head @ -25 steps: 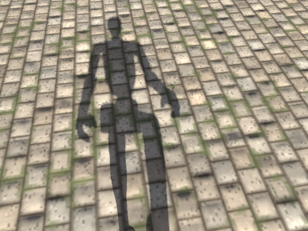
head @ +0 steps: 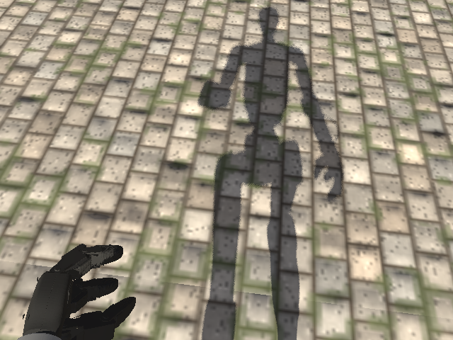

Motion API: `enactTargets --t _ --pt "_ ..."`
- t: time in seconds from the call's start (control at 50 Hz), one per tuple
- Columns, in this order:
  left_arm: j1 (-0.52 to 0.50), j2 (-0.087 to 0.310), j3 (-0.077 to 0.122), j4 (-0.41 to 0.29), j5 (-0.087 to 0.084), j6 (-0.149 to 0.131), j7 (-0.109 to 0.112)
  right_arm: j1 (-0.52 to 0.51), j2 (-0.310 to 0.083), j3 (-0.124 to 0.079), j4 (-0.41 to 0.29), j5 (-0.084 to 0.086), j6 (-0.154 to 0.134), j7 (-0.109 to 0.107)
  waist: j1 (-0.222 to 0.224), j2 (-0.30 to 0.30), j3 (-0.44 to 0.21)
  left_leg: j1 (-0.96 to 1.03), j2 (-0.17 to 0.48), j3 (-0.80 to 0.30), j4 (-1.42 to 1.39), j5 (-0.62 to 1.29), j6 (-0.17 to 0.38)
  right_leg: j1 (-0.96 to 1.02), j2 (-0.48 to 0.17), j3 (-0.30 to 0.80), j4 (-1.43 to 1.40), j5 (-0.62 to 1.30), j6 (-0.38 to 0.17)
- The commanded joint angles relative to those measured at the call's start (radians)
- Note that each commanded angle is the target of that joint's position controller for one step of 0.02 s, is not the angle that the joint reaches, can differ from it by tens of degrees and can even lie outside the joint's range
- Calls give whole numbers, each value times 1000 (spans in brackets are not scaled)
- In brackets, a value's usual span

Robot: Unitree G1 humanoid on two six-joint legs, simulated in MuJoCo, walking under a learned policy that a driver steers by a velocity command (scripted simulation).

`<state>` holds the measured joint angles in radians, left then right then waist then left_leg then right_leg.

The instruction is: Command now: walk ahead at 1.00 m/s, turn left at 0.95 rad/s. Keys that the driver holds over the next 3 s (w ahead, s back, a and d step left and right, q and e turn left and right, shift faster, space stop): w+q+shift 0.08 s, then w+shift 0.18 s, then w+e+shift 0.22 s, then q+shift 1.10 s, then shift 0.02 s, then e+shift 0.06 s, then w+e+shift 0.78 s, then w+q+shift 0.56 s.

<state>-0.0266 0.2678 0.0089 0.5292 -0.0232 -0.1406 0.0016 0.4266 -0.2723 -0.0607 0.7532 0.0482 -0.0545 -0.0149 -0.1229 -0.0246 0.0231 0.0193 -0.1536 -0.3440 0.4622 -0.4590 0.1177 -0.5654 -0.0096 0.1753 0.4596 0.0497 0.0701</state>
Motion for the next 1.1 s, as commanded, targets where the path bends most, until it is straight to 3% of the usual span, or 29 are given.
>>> enactTargets --t 0.02,0.04,0.06,0.08,0.1,0.12,0.14,0.16,0.22,0.32,0.38,0.44,0.48,0.5,0.52,0.54,0.56,0.6,0.64,0.68,0.72,0.76,0.84,0.86,0.88,0.9,0.96,1.02,1.1 --pt "222 198 103 -25 -27 -24 11 -73 -140 -39 -59 -26 6 2 223 153 -187 -188 127 -93 250 593 4 544 -7 -61 32 -91 -52" --pt "483 236 111 14 -21 -9 23 -96 -61 -8 -97 -64 6 11 321 80 -380 -375 102 -13 590 418 -19 893 -175 96 144 -318 -96" --pt "509 325 119 55 27 -6 -1 111 47 31 -147 4 -8 25 172 -478 -528 -743 9 90 924 -130 -58 1181 -437 746 -93 -764 -296" --pt "446 217 108 27 25 4 -5 52 -48 28 -119 36 1 9 215 -394 -394 -880 133 147 1022 -18 -58 1085 -420 805 -167 -1004 -268" --pt "411 148 94 31 19 13 3 -86 -120 13 -128 6 3 7 257 -225 -228 -905 156 194 1014 71 -57 937 -356 603 -172 -846 -228" --pt "405 143 89 59 31 23 2 -168 -123 10 -140 -23 1 9 253 -34 -129 -864 185 222 976 119 -57 795 -302 438 -173 -620 -207" --pt "400 140 87 86 43 26 -3 -238 -101 12 -167 -41 -8 15 238 14 -46 -844 208 223 918 147 -52 680 -260 334 -183 -474 -212" --pt "382 114 76 108 50 21 -6 -238 -75 14 -175 -27 -8 24 199 -17 -11 -799 236 209 878 159 -46 594 -234 257 -204 -401 -215" --pt "378 44 55 164 17 13 -27 -228 -26 27 -177 0 6 35 140 -52 34 -806 256 199 791 132 -37 508 -217 151 -255 -328 -241" --pt "408 127 67 211 3 9 -16 -412 -40 48 -236 -46 -28 62 132 8 135 -807 268 284 442 426 -63 401 -197 13 -376 -142 -266" --pt "495 169 70 248 -14 13 -5 -544 -41 51 -273 -40 -59 83 176 19 158 -595 214 322 224 563 -80 370 -200 -32 -443 -73 -259" --pt "540 204 66 282 -7 36 1 -505 -115 12 -275 -30 -71 75 125 -68 61 -421 140 345 118 477 -66 531 -223 -52 -286 355 -219" --pt "524 233 64 297 16 54 4 -216 -188 -33 -222 -19 -57 48 -63 -153 -130 -23 120 364 139 374 -37 438 -181 -96 113 601 -168" --pt "507 192 50 266 42 54 12 9 -247 -54 -169 -34 -37 27 -147 -103 -280 293 284 219 215 323 -10 222 -129 -114 450 368 -126" --pt "686 -19 3 238 15 32 10 43 -348 -63 -134 -79 -43 37 16 306 -504 545 551 -353 59 136 166 -48 52 -62 835 -497 -76" --pt "626 66 17 256 -15 16 5 97 -251 -43 -104 -68 -39 43 -28 320 -519 504 518 -529 -106 271 191 -122 58 11 953 -578 -73" --pt "503 98 30 219 -38 13 6 16 -189 -25 -90 -59 -38 43 -4 281 -313 385 486 -334 -76 495 180 -217 16 -31 999 -581 -69" --pt "362 111 30 185 15 8 9 -138 -122 -12 -96 -48 -35 43 66 83 -122 41 395 -77 -72 852 156 -165 -58 -99 862 -499 -62" --pt "360 83 28 164 27 21 -2 -183 -100 -7 -89 -61 -36 34 136 96 -92 -132 387 -37 -136 948 170 -59 -89 -90 740 -482 -46" --pt "319 52 16 136 24 33 -5 -243 -142 -19 -93 -48 -33 20 183 87 -45 -306 390 14 -179 955 161 37 -97 -92 496 -481 -32" --pt "262 53 11 126 31 38 -12 -252 -210 -48 -97 -37 -21 1 180 111 -70 -431 297 108 -187 853 110 238 -19 -128 273 -214 -30" --pt "217 110 32 121 33 51 -18 -210 -234 -64 -90 -22 -7 -11 178 110 -86 -449 262 92 -165 617 50 352 30 -99 164 13 -22" --pt "257 159 59 125 46 68 -5 -177 -155 -53 -101 -24 18 -26 228 57 -72 -499 163 56 89 320 -73 506 -31 -58 76 101 -47" --pt "296 203 67 123 59 70 4 -111 -82 -31 -107 -36 24 -23 217 -101 -133 -550 76 138 340 6 -122 605 -184 41 47 350 -99" --pt "281 219 60 90 87 85 5 110 -37 -17 -90 -30 30 -17 118 -342 -267 -626 30 184 621 -323 -154 700 -451 307 14 550 -227" --pt "222 227 72 81 62 104 1 185 -125 -32 -84 -11 43 -13 83 -369 -320 -656 109 203 769 -230 -173 671 -482 423 -48 295 -283" --pt "68 128 51 62 51 122 7 -7 -200 -66 -102 -17 106 -39 99 -142 -121 -703 206 265 857 -38 -203 437 -327 148 -143 -109 -251" --pt "27 129 62 85 62 112 22 -45 -147 -63 -138 -23 129 -39 82 -146 -96 -609 233 307 789 60 -213 331 -280 -62 -186 -32 -263" --pt "56 149 83 118 47 116 36 -159 -93 -45 -192 -27 122 -11 119 -83 -138 -568 268 326 548 139 -194 429 -331 -152 -180 70 -292"
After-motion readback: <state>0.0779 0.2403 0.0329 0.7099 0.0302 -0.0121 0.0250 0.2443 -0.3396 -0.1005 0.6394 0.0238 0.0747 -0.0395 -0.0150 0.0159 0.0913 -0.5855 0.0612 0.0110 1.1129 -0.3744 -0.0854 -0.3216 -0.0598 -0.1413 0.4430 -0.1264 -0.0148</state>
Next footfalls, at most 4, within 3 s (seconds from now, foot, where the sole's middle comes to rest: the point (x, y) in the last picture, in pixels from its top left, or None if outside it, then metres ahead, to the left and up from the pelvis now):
0.04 right None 0.24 -0.17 -0.76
0.50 left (136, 302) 0.61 0.19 -0.76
0.86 right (198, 218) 0.88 -0.01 -0.76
1.26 left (132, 266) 0.72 0.21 -0.76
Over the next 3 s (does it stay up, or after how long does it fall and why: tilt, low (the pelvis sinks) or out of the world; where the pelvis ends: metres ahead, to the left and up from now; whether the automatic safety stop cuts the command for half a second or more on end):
stays up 1.40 0.59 -0.02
